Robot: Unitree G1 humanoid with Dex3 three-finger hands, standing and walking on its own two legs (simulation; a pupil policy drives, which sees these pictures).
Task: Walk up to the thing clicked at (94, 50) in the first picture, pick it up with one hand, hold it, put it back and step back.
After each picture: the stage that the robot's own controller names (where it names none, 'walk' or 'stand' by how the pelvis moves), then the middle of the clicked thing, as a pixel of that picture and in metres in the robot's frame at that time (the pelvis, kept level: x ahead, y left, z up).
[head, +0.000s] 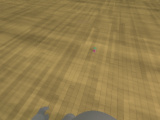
stand; (94, 50) +1.48 -0.08 -0.72
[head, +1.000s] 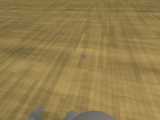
walk; (85, 56) +1.34 +0.20 -0.70
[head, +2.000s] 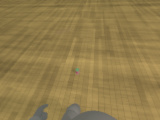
walk; (77, 71) +0.82 +0.28 -0.71
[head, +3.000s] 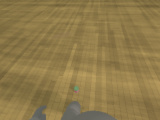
walk; (76, 89) +0.48 +0.20 -0.71
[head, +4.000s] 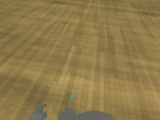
stand; (72, 98) +0.35 +0.16 -0.70
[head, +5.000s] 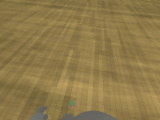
stand; (71, 104) +0.31 +0.16 -0.72
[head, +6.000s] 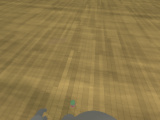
stand; (72, 103) +0.33 +0.16 -0.72
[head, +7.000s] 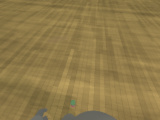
stand; (73, 103) +0.31 +0.15 -0.72
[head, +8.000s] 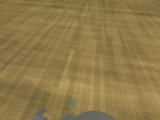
stand; (73, 103) +0.31 +0.15 -0.72
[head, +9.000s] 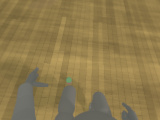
go down; (69, 80) +0.36 +0.17 -0.54
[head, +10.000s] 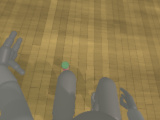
go down; (65, 66) +0.39 +0.22 -0.32
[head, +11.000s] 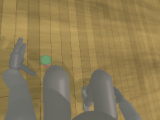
close in; (46, 61) +0.36 +0.25 -0.23
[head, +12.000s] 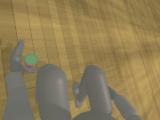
close; (30, 61) +0.36 +0.26 -0.21
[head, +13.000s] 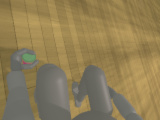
lift; (29, 59) +0.37 +0.27 -0.21
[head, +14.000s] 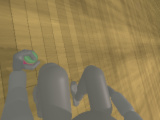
lift; (29, 60) +0.36 +0.27 -0.22
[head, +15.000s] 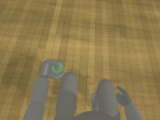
lift; (57, 70) +0.30 +0.23 -0.05
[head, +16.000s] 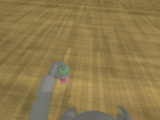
hold; (64, 74) +0.32 +0.17 +0.04
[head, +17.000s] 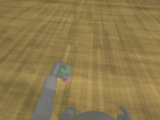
hold; (66, 74) +0.33 +0.17 +0.01
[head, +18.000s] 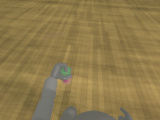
hold; (66, 75) +0.32 +0.17 +0.01
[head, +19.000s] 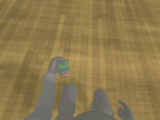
crouch; (64, 68) +0.36 +0.18 -0.07
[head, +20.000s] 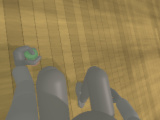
lower; (32, 57) +0.38 +0.27 -0.22
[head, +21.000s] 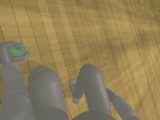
lower; (19, 54) +0.41 +0.29 -0.22
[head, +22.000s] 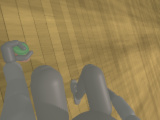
lower; (22, 53) +0.40 +0.29 -0.22
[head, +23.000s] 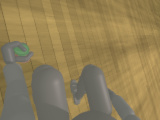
lower; (23, 54) +0.40 +0.29 -0.22
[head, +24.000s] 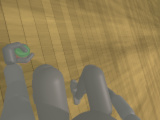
rest; (23, 55) +0.39 +0.29 -0.22
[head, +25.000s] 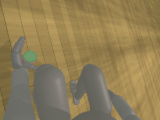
withdraw; (28, 59) +0.37 +0.25 -0.22
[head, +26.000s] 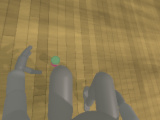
stand; (55, 61) +0.38 +0.23 -0.27
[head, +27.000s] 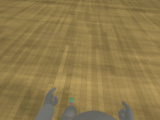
stand; (71, 101) +0.33 +0.14 -0.64
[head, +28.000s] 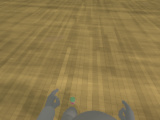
stand; (72, 100) +0.36 +0.16 -0.66
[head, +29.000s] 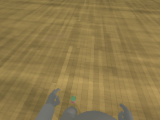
stand; (73, 99) +0.35 +0.15 -0.67
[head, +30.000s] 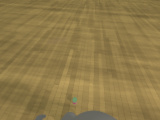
stand; (74, 101) +0.37 +0.14 -0.72
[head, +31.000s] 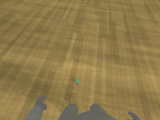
walk; (78, 82) +0.48 +0.11 -0.71
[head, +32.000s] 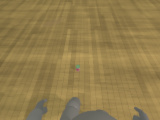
walk; (78, 68) +0.74 +0.20 -0.69
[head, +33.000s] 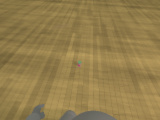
stand; (79, 64) +0.98 +0.19 -0.70
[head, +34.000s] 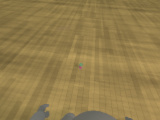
stand; (80, 66) +0.97 +0.16 -0.72
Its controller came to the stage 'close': yes
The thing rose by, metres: 0.71
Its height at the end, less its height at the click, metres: +0.00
